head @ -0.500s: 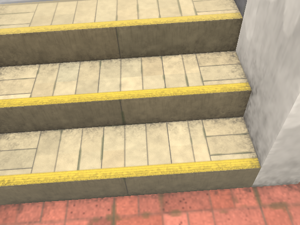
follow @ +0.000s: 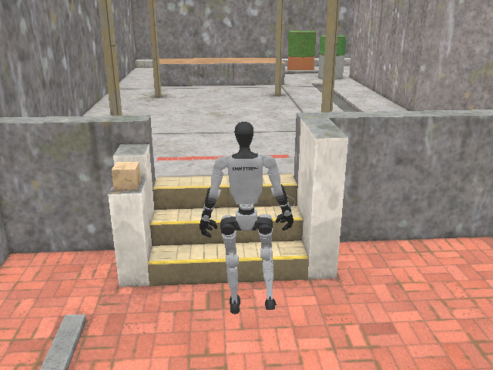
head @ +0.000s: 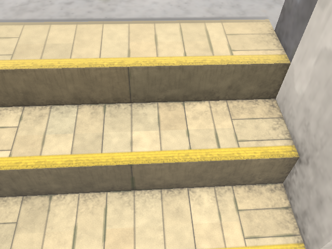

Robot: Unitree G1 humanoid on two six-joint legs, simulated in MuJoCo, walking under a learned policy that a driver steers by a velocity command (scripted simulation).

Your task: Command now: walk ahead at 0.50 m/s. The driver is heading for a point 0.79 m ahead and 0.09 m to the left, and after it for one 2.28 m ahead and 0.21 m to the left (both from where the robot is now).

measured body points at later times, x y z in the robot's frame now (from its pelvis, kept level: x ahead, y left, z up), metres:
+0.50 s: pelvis +0.20 -0.03 +0.00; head +0.20 -0.04 +0.45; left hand +0.15 +0.22 -0.14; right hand +0.35 -0.25 -0.13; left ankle +0.16 +0.10 -0.47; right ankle +0.19 -0.11 -0.74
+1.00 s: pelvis +0.43 +0.02 +0.16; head +0.38 +0.03 +0.61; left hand +0.61 +0.23 +0.07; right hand +0.39 -0.22 +0.00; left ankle +0.43 +0.10 -0.56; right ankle +0.45 -0.17 -0.26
